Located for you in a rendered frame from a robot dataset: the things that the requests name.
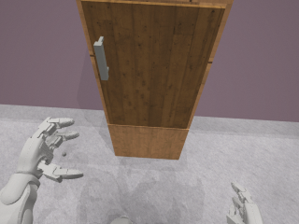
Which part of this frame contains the robot left hand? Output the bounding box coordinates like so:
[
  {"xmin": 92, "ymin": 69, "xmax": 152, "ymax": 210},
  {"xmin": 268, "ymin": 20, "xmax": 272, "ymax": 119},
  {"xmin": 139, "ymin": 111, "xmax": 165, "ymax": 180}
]
[{"xmin": 16, "ymin": 117, "xmax": 84, "ymax": 183}]

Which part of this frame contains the robot left forearm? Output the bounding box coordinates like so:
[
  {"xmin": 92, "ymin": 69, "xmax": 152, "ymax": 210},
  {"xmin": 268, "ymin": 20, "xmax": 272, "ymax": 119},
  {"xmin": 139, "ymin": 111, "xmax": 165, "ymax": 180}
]
[{"xmin": 0, "ymin": 173, "xmax": 41, "ymax": 224}]

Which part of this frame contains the cupboard door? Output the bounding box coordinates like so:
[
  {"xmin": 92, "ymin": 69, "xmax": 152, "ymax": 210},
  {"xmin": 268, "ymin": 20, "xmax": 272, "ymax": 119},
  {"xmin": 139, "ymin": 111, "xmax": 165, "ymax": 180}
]
[{"xmin": 80, "ymin": 0, "xmax": 225, "ymax": 129}]

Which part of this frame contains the handle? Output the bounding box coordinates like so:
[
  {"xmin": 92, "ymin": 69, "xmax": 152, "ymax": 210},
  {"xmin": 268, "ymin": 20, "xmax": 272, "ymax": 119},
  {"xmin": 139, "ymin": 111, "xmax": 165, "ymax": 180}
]
[{"xmin": 93, "ymin": 36, "xmax": 109, "ymax": 80}]

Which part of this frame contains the robot right hand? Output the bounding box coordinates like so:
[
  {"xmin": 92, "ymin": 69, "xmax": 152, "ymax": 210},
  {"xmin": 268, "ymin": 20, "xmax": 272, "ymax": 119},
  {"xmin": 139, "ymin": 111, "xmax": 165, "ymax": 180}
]
[{"xmin": 226, "ymin": 181, "xmax": 264, "ymax": 224}]

